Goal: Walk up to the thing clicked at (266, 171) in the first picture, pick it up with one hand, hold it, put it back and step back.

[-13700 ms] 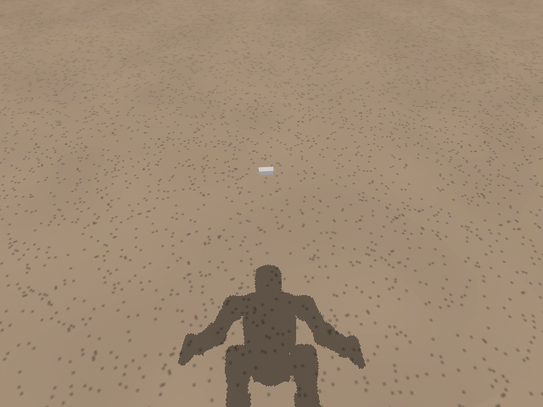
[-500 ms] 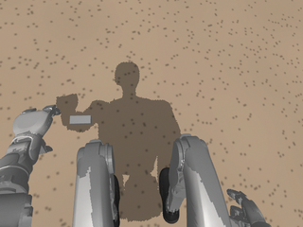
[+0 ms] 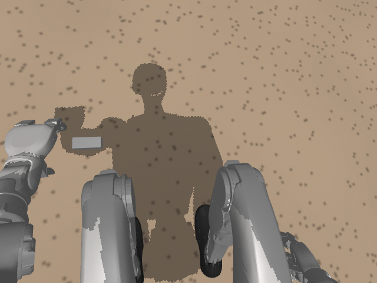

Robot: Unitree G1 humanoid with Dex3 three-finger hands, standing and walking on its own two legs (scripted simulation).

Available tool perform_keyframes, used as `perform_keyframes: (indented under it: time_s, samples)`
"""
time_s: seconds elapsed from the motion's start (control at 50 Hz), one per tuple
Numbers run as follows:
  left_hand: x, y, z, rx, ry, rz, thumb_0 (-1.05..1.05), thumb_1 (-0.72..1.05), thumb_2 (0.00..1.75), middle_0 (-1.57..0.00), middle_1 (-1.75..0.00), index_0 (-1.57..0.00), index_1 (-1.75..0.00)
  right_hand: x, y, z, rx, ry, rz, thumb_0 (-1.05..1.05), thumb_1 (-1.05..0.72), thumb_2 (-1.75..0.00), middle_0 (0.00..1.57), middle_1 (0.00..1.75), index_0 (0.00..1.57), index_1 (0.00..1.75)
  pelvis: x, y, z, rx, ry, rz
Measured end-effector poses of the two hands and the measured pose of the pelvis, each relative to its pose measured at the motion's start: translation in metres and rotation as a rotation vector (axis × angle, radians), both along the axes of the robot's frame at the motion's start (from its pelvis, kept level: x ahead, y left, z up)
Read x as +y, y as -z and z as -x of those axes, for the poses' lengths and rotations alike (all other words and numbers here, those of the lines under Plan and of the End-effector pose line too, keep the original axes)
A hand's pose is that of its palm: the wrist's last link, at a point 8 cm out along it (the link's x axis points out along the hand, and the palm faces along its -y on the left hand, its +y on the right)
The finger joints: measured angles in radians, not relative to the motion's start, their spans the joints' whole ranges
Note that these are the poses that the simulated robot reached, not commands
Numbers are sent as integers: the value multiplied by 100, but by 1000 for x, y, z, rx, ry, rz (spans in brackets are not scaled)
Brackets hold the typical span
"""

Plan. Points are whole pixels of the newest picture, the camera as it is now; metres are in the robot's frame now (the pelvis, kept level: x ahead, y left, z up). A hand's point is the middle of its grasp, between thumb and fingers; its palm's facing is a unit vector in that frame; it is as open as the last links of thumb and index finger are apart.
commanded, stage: rise first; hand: left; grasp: from above
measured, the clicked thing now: (87, 143) +0.43 +0.25 -0.33
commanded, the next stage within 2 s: none
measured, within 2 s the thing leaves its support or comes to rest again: neither
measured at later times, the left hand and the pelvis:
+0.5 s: hand (49, 150) +0.38 +0.30 -0.20, palm faces -0.44 -0.06 -0.89, open 11.2 cm; pelvis +0.00 +0.00 -0.01, yaw +0 degrees
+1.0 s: hand (53, 148) +0.39 +0.30 -0.21, palm faces -0.44 -0.08 -0.89, open 11.3 cm; pelvis +0.00 +0.00 -0.02, yaw -1 degrees
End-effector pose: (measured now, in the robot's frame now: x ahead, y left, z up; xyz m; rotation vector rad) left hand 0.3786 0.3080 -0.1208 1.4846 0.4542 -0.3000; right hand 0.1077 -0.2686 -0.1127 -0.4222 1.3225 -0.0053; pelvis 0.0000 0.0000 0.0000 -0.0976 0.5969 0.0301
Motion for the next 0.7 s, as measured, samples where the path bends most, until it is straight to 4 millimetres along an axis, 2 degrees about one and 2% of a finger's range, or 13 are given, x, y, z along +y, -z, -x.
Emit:
perform_keyframes:
  time_s: [0.26,0.7]
  samples:
    - [-1,14,0,0,16,6,0,-6,62,-50,-56,-51,-55,-7,-1,12,30,13,31,1,-91,-90,20,30,20,30,2,8,-2,1,1,4]
    - [-1,24,-14,6,-25,-7,0,-6,62,-49,-59,-50,-58,-9,11,16,42,9,12,1,-91,-90,20,30,20,30,0,17,-4,0,5,-1]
